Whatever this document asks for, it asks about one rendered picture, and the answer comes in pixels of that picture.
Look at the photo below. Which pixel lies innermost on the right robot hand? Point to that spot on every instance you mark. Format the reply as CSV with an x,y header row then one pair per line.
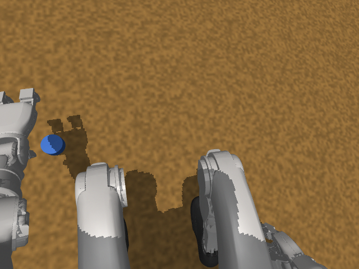
x,y
283,250

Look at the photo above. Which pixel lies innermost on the left robot hand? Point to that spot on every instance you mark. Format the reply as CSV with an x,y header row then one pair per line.
x,y
19,118

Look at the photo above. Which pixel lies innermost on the right robot foot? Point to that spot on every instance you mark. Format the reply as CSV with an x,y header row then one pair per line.
x,y
207,259

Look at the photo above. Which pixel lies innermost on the right robot arm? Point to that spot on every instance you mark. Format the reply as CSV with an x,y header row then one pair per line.
x,y
305,262

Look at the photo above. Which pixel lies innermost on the left robot arm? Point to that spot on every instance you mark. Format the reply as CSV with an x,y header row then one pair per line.
x,y
14,219

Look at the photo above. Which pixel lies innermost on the tin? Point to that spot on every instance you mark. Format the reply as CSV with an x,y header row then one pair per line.
x,y
52,144

